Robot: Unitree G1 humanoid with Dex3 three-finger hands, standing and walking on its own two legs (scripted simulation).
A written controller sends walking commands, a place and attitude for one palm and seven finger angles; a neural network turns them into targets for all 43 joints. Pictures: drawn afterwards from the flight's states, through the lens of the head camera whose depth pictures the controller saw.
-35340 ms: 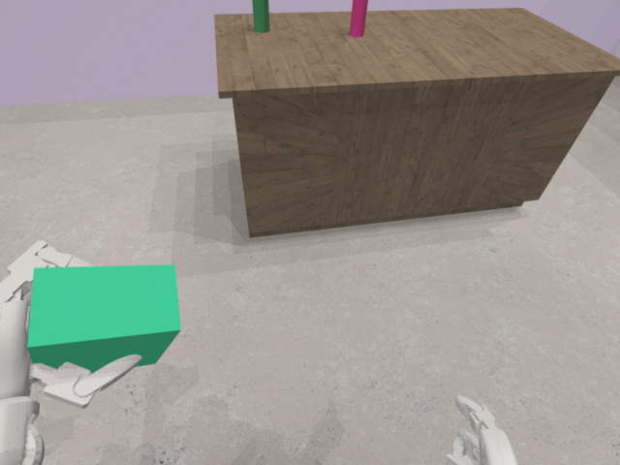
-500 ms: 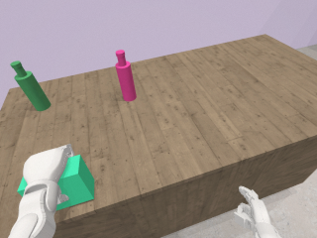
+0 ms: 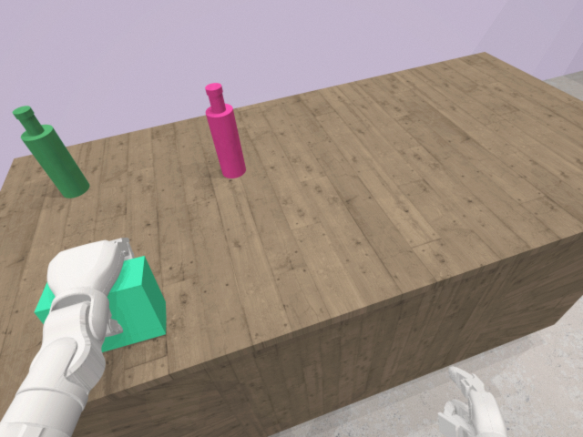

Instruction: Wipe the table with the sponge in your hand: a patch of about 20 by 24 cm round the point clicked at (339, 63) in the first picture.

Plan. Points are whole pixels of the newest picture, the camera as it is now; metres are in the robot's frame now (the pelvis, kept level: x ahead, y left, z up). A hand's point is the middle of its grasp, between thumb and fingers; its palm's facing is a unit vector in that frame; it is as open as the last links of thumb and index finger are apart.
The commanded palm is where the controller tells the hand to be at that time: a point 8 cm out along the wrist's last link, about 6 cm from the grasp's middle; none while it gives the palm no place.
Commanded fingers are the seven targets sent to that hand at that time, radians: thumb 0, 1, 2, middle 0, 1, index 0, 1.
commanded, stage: wipe forward along the first lane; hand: left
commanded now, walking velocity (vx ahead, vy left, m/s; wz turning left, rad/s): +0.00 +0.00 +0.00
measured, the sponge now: (113, 315) +0.26 +0.32 +0.01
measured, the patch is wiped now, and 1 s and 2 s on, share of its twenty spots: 0.15 0.30 0.35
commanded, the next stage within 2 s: slide across to the middle lane in 1.14 s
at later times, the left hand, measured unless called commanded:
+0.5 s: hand (107, 262) +0.32 +0.34 +0.06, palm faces -0.11 +0.00 -0.99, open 10.6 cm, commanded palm +0.31 +0.35 +0.09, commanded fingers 0.00 0.10 1.30 -1.20 -1.60 -1.20 -1.60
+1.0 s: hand (106, 237) +0.38 +0.37 +0.06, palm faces -0.12 +0.00 -0.99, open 10.6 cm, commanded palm +0.36 +0.37 +0.09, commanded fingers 0.00 0.10 1.30 -1.20 -1.60 -1.20 -1.60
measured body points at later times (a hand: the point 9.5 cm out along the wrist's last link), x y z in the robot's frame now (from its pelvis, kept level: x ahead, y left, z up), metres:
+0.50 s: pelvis -0.01 +0.00 -0.01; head +0.01 -0.03 +0.44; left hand +0.33 +0.34 +0.11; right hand +0.12 -0.27 -0.13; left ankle +0.03 +0.11 -0.73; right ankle +0.02 -0.07 -0.73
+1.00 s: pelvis +0.00 +0.02 -0.01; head +0.04 +0.01 +0.44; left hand +0.38 +0.37 +0.11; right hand +0.12 -0.25 -0.13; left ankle +0.03 +0.11 -0.73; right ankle +0.02 -0.07 -0.73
